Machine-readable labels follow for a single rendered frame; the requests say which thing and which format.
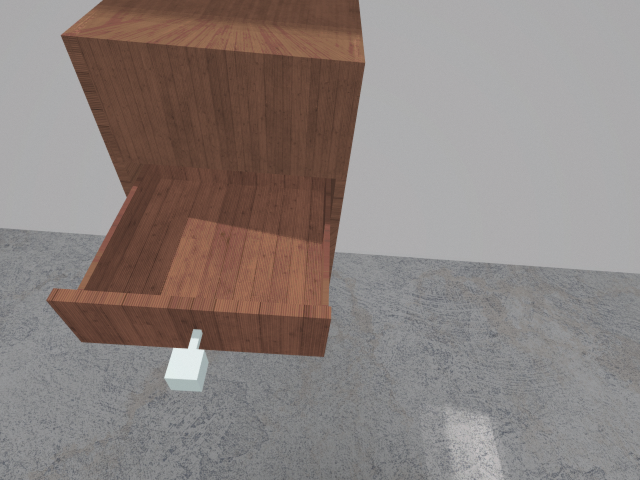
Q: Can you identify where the cabinet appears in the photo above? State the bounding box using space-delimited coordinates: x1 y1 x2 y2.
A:
61 0 365 284

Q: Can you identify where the drawer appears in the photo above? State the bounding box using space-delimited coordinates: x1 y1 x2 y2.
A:
46 164 331 357

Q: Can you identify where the handle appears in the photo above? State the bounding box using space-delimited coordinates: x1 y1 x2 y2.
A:
164 329 209 392

